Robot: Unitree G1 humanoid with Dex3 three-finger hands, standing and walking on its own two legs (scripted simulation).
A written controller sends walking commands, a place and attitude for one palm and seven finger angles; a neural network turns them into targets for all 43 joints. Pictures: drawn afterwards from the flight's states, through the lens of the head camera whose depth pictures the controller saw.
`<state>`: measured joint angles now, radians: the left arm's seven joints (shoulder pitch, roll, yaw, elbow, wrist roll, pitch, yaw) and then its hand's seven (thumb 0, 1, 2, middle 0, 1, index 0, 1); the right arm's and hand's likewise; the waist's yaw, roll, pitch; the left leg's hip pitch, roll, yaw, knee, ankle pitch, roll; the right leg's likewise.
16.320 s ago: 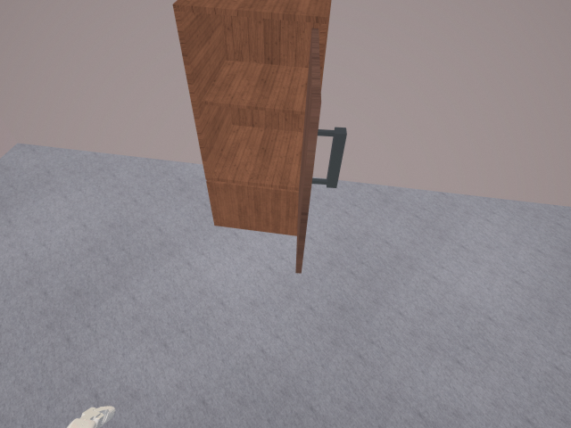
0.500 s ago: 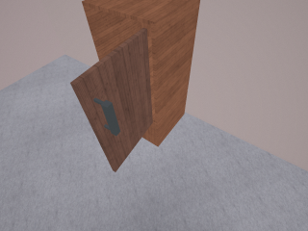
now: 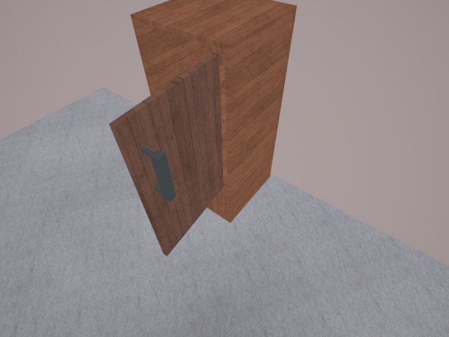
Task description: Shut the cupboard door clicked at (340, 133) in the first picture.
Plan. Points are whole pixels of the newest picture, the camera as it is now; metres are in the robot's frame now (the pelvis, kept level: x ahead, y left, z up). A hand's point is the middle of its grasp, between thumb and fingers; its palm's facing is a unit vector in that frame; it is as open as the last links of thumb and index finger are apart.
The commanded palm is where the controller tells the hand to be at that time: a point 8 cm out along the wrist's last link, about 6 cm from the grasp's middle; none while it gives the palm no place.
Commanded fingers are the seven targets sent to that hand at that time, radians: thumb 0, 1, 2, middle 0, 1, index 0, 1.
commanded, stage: look again from close up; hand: left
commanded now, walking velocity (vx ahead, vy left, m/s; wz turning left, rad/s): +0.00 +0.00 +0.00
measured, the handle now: (157, 174) +0.49 +0.20 -0.03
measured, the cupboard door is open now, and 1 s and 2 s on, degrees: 95 95 95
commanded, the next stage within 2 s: shuffle to correct the standing spot in 0.42 s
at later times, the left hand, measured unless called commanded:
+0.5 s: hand out of the picture -0.01 +0.19 -0.17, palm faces +0.04 -0.98 -0.20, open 7.4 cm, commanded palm none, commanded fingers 0.00 0.90 0.90 -0.20 -0.30 -0.20 -0.30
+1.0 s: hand out of the picture +0.10 +0.20 -0.18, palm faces +0.14 -0.97 -0.19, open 7.4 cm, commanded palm none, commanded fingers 0.00 0.90 0.90 -0.20 -0.30 -0.20 -0.30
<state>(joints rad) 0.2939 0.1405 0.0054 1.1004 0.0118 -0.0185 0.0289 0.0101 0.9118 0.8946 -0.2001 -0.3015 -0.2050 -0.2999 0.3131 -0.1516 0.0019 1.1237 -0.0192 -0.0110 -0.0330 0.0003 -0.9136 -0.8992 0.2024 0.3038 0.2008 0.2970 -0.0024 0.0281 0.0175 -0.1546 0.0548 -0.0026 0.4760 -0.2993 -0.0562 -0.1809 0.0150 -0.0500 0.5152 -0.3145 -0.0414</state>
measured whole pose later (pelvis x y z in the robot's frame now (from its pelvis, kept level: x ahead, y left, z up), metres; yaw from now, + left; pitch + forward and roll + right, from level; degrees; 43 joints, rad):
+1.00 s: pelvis +0.08 +0.00 -0.01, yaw +10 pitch +3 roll +0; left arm 0.22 0.20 0.06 1.02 0.03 0.00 -0.02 0.01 0.91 0.89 -0.20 -0.30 -0.20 -0.30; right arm 0.45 -0.11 -0.02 1.09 -0.05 -0.07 -0.05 0.00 -0.91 -0.90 0.20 0.30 0.20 0.30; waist -0.05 -0.02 0.05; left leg -0.16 0.03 -0.12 0.52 -0.42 -0.04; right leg -0.58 -0.03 -0.04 1.15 -0.47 0.00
